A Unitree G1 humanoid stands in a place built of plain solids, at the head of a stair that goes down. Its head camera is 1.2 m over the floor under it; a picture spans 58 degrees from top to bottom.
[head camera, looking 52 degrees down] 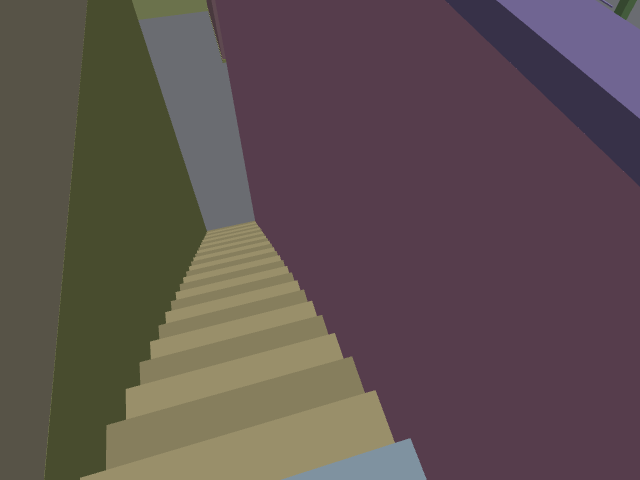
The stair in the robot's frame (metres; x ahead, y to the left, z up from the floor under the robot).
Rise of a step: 0.19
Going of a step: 0.20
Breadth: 0.90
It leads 16 degrees to the left of straight ahead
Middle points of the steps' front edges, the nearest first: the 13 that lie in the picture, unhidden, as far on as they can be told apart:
0.35 0.25 -0.19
0.55 0.31 -0.38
0.74 0.37 -0.58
0.93 0.42 -0.77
1.13 0.48 -0.96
1.32 0.53 -1.15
1.51 0.59 -1.34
1.70 0.65 -1.54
1.90 0.70 -1.73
2.09 0.76 -1.92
2.28 0.81 -2.11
2.48 0.87 -2.31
2.67 0.93 -2.50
